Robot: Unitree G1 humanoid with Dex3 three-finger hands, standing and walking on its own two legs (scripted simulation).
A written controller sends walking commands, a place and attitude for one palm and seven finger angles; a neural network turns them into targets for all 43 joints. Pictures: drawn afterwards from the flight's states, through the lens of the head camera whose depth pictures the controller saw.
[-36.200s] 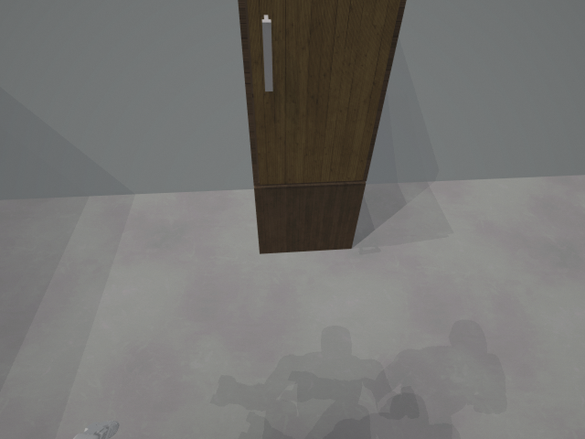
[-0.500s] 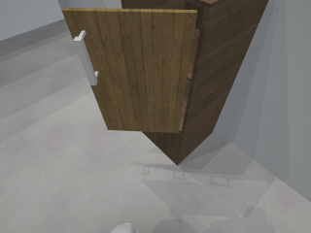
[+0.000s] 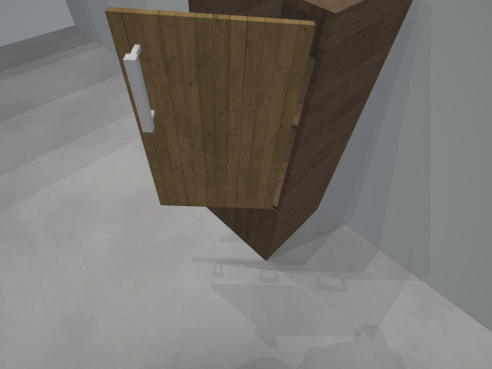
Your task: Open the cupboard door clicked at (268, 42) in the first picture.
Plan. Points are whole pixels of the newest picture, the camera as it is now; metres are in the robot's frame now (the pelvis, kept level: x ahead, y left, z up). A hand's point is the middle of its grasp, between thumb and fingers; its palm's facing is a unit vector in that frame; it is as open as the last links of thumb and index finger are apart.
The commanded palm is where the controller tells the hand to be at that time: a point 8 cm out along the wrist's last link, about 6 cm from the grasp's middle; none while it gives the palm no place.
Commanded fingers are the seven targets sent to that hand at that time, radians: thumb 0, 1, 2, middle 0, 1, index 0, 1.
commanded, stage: come to a stop and stand still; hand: left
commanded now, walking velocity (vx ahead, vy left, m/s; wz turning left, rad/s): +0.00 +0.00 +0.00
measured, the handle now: (142, 90) +0.59 +0.25 +0.10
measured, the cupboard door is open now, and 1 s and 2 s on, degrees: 44 44 44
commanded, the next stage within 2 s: look again from close up in 0.46 s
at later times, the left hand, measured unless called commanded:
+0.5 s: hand out of the picture -0.03 +0.10 -0.18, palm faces +0.07 -0.98 -0.17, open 7.3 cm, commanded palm none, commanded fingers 0.00 0.90 0.90 -0.20 -0.30 -0.20 -0.30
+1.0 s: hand out of the picture +0.00 +0.15 -0.19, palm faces +0.04 -0.98 -0.21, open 7.4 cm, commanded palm none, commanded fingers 0.00 0.90 0.90 -0.20 -0.30 -0.20 -0.30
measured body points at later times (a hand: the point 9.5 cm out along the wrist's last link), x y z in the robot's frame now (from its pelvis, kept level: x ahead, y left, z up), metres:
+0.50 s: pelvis -0.02 -0.06 +0.00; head +0.00 -0.06 +0.45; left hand -0.03 +0.15 -0.17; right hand -0.05 -0.27 -0.17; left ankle -0.01 +0.08 -0.74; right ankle -0.06 -0.16 -0.74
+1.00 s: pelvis -0.02 -0.03 -0.01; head -0.02 -0.03 +0.44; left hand +0.00 +0.20 -0.17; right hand +0.01 -0.27 -0.16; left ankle -0.01 +0.08 -0.74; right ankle -0.06 -0.16 -0.74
